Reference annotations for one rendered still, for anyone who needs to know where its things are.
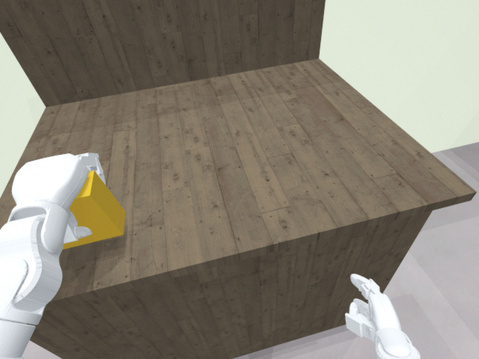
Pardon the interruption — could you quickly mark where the left robot hand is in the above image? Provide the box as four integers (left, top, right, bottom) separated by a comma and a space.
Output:
12, 153, 106, 244

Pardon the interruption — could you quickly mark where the right robot forearm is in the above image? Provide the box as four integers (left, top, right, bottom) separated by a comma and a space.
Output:
374, 328, 421, 359

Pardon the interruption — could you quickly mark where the table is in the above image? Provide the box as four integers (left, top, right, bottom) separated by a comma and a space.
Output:
0, 0, 477, 359

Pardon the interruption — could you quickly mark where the sponge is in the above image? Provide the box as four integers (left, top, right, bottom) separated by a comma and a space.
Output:
62, 171, 125, 250

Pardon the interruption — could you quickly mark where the right robot hand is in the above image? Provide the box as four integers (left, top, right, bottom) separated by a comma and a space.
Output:
345, 274, 402, 342

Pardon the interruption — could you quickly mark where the left robot forearm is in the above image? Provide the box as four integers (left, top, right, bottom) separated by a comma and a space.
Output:
0, 200, 69, 359

